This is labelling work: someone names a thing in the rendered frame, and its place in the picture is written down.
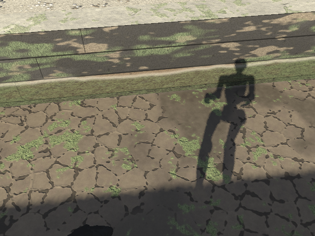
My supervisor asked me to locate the robot left hand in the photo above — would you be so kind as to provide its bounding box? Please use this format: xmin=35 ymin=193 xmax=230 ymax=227
xmin=67 ymin=224 xmax=113 ymax=236

